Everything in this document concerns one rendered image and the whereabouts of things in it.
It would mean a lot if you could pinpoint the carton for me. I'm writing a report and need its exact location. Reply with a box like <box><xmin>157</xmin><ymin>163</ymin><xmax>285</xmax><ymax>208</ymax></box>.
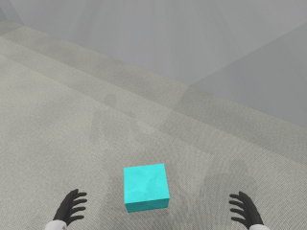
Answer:
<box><xmin>124</xmin><ymin>163</ymin><xmax>170</xmax><ymax>213</ymax></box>

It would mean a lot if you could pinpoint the right robot hand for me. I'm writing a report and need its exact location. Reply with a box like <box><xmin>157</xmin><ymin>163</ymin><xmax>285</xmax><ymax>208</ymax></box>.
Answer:
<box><xmin>228</xmin><ymin>191</ymin><xmax>264</xmax><ymax>230</ymax></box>

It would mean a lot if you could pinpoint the left robot hand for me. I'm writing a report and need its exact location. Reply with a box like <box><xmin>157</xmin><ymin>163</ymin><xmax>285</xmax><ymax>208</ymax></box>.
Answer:
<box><xmin>53</xmin><ymin>189</ymin><xmax>87</xmax><ymax>226</ymax></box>

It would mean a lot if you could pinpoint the left robot forearm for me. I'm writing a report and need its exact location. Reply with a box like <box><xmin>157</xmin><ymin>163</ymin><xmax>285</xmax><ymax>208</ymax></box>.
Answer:
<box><xmin>43</xmin><ymin>219</ymin><xmax>67</xmax><ymax>230</ymax></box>

